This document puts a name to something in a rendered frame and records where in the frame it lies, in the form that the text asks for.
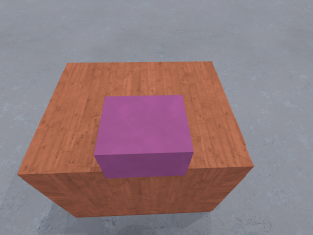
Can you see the carton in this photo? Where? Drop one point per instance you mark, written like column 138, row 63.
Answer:
column 143, row 136

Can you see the pedestal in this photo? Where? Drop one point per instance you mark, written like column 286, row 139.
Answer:
column 60, row 161

